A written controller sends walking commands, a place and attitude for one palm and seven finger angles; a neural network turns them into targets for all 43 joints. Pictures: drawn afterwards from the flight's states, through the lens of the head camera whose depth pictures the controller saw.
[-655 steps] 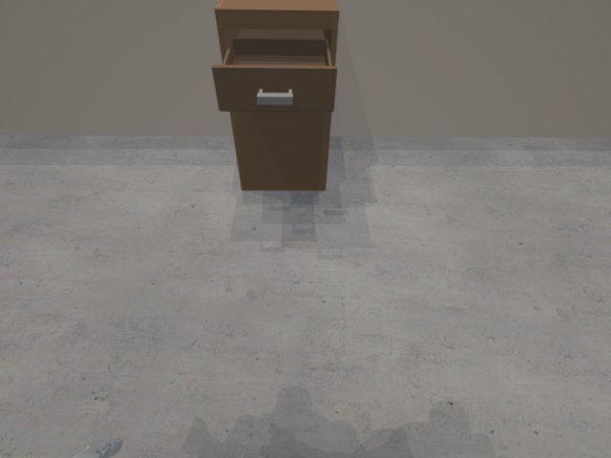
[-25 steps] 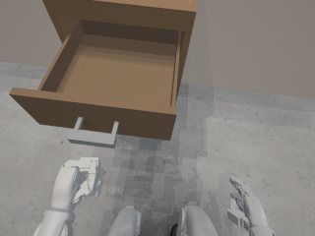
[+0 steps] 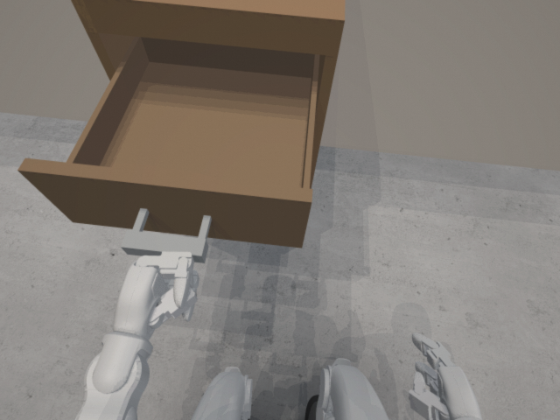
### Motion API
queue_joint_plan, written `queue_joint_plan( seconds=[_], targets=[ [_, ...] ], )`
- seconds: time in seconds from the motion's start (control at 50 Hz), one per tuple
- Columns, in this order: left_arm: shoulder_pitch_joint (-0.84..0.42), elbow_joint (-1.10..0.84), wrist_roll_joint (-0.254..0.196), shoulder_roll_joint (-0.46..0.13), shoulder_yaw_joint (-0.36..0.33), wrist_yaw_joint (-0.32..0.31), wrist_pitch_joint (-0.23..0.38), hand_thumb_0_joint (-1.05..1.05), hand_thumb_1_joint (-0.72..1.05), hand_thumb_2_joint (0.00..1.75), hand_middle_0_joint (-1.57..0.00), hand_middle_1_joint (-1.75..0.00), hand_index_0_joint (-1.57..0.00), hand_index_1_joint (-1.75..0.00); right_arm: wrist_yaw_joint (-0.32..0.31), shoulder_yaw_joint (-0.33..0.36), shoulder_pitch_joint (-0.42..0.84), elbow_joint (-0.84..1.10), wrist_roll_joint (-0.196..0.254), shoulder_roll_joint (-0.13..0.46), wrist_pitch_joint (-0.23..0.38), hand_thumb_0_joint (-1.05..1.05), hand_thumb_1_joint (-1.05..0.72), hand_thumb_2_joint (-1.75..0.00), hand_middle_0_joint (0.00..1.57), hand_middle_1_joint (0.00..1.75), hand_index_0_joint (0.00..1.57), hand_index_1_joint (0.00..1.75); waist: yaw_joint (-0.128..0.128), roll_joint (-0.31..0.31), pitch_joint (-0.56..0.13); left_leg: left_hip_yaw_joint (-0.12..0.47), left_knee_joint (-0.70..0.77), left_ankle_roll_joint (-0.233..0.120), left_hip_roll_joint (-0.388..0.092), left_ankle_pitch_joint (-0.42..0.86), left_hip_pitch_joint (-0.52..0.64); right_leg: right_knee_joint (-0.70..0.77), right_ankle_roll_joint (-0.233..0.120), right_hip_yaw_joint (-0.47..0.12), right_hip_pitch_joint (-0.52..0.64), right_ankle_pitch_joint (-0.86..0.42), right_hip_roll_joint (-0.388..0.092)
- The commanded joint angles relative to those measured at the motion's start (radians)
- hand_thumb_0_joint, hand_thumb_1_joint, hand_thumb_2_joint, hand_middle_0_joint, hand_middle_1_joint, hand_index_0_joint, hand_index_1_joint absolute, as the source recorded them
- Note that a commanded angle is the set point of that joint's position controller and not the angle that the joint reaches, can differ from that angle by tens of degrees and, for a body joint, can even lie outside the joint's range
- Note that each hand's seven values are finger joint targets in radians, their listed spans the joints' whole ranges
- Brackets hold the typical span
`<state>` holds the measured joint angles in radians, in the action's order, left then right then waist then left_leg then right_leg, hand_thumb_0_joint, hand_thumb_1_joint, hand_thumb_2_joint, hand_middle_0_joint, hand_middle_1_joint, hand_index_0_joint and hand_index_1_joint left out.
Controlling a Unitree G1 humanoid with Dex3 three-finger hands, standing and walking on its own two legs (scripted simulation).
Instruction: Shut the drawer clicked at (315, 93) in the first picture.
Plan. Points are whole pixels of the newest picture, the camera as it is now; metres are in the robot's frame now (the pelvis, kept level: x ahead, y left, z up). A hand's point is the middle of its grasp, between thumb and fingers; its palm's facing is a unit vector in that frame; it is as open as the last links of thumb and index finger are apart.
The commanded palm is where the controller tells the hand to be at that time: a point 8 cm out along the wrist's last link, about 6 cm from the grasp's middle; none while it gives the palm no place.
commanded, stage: push the drawer shut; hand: left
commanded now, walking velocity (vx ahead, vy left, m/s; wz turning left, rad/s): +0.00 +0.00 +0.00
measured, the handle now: (170, 232) +0.36 +0.17 +0.03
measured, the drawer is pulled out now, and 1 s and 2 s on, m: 0.28 0.17 0.03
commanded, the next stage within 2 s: none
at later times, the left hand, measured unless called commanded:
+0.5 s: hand (202, 255) +0.33 +0.12 +0.03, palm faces -0.12 -0.99 -0.06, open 3.1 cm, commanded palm +0.34 +0.17 +0.03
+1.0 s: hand (209, 213) +0.39 +0.12 +0.03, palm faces -0.10 -0.99 -0.06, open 3.0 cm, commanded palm +0.40 +0.17 +0.03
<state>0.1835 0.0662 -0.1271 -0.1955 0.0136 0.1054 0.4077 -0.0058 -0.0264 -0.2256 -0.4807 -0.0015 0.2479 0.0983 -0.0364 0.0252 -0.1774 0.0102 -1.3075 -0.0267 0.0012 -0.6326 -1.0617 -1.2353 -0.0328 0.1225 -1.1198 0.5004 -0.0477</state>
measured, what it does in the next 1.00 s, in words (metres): stands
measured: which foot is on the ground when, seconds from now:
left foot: down 0.00-1.00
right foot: down 0.00-1.00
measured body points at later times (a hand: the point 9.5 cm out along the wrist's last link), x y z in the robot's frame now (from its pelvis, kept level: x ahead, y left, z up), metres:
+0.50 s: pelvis -0.03 +0.00 +0.00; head +0.08 +0.01 +0.44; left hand +0.33 +0.18 +0.03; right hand +0.13 -0.24 -0.10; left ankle -0.01 +0.10 -0.62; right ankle +0.05 -0.11 -0.62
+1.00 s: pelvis -0.02 +0.00 +0.00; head +0.11 +0.01 +0.44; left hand +0.39 +0.17 +0.03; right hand +0.09 -0.25 -0.11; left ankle -0.01 +0.10 -0.62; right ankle +0.05 -0.11 -0.62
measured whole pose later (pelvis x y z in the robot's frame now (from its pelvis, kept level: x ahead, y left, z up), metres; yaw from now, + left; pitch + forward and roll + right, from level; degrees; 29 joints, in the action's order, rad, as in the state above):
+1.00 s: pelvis -0.02 +0.00 +0.00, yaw -1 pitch +23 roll -2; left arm -0.44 0.70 -0.10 -0.23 -0.11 0.09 0.49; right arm 0.00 -0.02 -0.26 -0.61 -0.01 0.25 0.06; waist -0.09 0.02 -0.15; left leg -0.01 -1.27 -0.04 0.00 -0.58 -1.09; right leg -1.19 -0.03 0.10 -1.15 0.44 -0.05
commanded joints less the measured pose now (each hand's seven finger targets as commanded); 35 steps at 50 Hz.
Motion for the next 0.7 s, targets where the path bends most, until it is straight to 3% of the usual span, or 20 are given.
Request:
queue_joint_plan(
  seconds=[0.0,0.1,0.2,0.22,0.24,0.26,0.28,0.36,0.5,0.54,0.6,0.64,0.68],
  targets=[
    [-0.313,-0.180,0.002,-0.041,-0.005,-0.014,0.068,0.00,0.90,0.90,-1.40,-1.60,-1.40,-1.60,-0.011,0.057,0.009,0.112,0.004,0.132,0.056,0.00,-0.90,-0.90,0.20,0.30,0.20,0.30,-0.053,0.028,-0.307,0.055,0.195,0.008,0.009,0.299,0.137,0.147,-0.001,-0.076,0.244,-0.151,0.028],
    [-0.430,-0.129,0.001,-0.056,-0.016,-0.017,0.070,0.00,0.90,0.90,-1.40,-1.60,-1.40,-1.60,-0.014,0.055,0.015,0.086,0.005,0.136,0.058,0.00,-0.90,-0.90,0.20,0.30,0.20,0.30,-0.054,0.039,-0.343,0.056,0.198,0.005,0.012,0.280,0.145,0.153,0.000,-0.083,0.253,-0.133,0.026],
    [-0.513,-0.050,0.002,-0.067,-0.028,-0.020,0.055,0.00,0.90,0.90,-1.40,-1.60,-1.40,-1.60,-0.016,0.052,0.019,0.069,0.009,0.141,0.052,0.00,-0.90,-0.90,0.20,0.30,0.20,0.30,-0.057,0.019,-0.338,0.060,0.215,0.004,0.012,0.236,0.138,0.169,0.002,-0.084,0.256,-0.097,0.025],
    [-0.562,-0.046,-0.003,-0.048,-0.006,-0.017,0.051,0.00,0.90,0.90,-1.40,-1.60,-1.40,-1.60,-0.016,0.050,0.024,0.066,0.011,0.138,0.052,0.00,-0.90,-0.90,0.20,0.30,0.20,0.30,-0.068,0.027,-0.330,0.054,0.214,0.002,0.015,0.218,0.130,0.178,0.005,-0.090,0.255,-0.087,0.023],
    [-0.573,-0.037,-0.005,-0.076,-0.039,-0.021,0.053,0.00,0.90,0.90,-1.40,-1.60,-1.40,-1.60,-0.018,0.051,0.019,0.061,0.011,0.140,0.052,0.00,-0.90,-0.90,0.20,0.30,0.20,0.30,-0.058,0.021,-0.341,0.057,0.219,0.005,0.015,0.209,0.131,0.177,0.003,-0.090,0.262,-0.078,0.023],
    [-0.585,-0.028,-0.004,-0.066,-0.028,-0.022,0.053,0.00,0.90,0.90,-1.40,-1.60,-1.40,-1.60,-0.017,0.049,0.024,0.064,0.012,0.140,0.052,0.00,-0.90,-0.90,0.20,0.30,0.20,0.30,-0.056,0.034,-0.340,0.057,0.225,0.006,0.016,0.201,0.135,0.179,0.003,-0.090,0.259,-0.071,0.023],
    [-0.595,0.002,-0.003,-0.071,-0.033,-0.025,0.048,0.00,0.90,0.90,-1.40,-1.60,-1.40,-1.60,-0.018,0.048,0.021,0.061,0.010,0.142,0.050,0.00,-0.90,-0.90,0.20,0.30,0.20,0.30,-0.063,0.010,-0.334,0.060,0.226,0.002,0.014,0.197,0.126,0.180,0.003,-0.087,0.255,-0.066,0.025],
    [-0.694,0.066,-0.004,-0.072,-0.041,-0.032,0.055,0.00,0.90,0.90,-1.40,-1.60,-1.40,-1.60,-0.020,0.043,0.019,0.047,0.013,0.143,0.048,0.00,-0.90,-0.90,0.20,0.30,0.20,0.30,-0.068,0.016,-0.311,0.058,0.238,0.005,0.018,0.140,0.108,0.193,0.004,-0.095,0.246,-0.024,0.023],
    [-0.827,0.179,-0.006,-0.114,-0.096,-0.035,0.070,0.00,0.90,0.90,-1.40,-1.60,-1.40,-1.60,-0.022,0.043,-0.004,0.022,0.010,0.149,0.040,0.00,-0.90,-0.90,0.20,0.30,0.20,0.30,-0.080,-0.004,-0.335,0.046,0.234,0.001,0.019,0.144,0.085,0.198,0.007,-0.109,0.270,-0.030,0.026],
    [-0.848,0.202,-0.006,-0.101,-0.089,-0.033,0.076,0.00,0.90,0.90,-1.40,-1.60,-1.40,-1.60,-0.020,0.046,-0.009,0.017,0.010,0.148,0.038,0.00,-0.90,-0.90,0.20,0.30,0.20,0.30,-0.078,0.029,-0.349,0.045,0.240,0.005,0.019,0.157,0.107,0.197,0.005,-0.106,0.263,-0.043,0.025],
    [-0.876,0.240,-0.006,-0.134,-0.128,-0.032,0.083,0.00,0.90,0.90,-1.40,-1.60,-1.40,-1.60,-0.019,0.048,-0.027,0.006,0.008,0.154,0.033,0.00,-0.90,-0.90,0.20,0.30,0.20,0.30,-0.073,0.024,-0.371,0.047,0.242,0.007,0.017,0.194,0.117,0.190,0.004,-0.103,0.275,-0.075,0.028],
    [-0.906,0.247,-0.009,-0.108,-0.111,-0.031,0.088,0.00,0.90,0.90,-1.40,-1.60,-1.40,-1.60,-0.015,0.052,-0.037,0.001,0.007,0.152,0.030,0.00,-0.90,-0.90,0.20,0.30,0.20,0.30,-0.079,0.035,-0.388,0.047,0.243,0.009,0.017,0.221,0.136,0.190,0.005,-0.101,0.279,-0.100,0.028],
    [-0.919,0.279,-0.007,-0.127,-0.129,-0.031,0.092,0.00,0.90,0.90,-1.40,-1.60,-1.40,-1.60,-0.014,0.054,-0.048,-0.004,0.005,0.157,0.026,0.00,-0.90,-0.90,0.20,0.30,0.20,0.30,-0.084,0.032,-0.395,0.050,0.242,0.009,0.014,0.248,0.142,0.185,0.003,-0.096,0.277,-0.122,0.032]
  ],
)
